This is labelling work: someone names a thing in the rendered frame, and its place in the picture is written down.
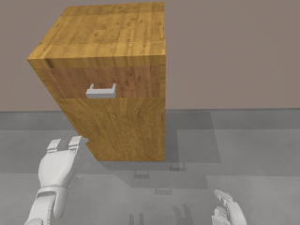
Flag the cabinet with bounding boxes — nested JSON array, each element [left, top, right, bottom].
[[26, 2, 166, 161]]

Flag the drawer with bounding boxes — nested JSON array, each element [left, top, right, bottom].
[[40, 65, 160, 99]]

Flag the handle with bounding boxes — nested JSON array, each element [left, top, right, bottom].
[[85, 83, 116, 98]]

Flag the robot left forearm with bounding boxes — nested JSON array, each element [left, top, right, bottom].
[[23, 186, 68, 225]]

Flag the robot left hand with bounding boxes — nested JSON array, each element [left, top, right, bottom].
[[38, 135, 89, 190]]

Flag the robot right hand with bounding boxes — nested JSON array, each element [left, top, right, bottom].
[[211, 189, 248, 225]]

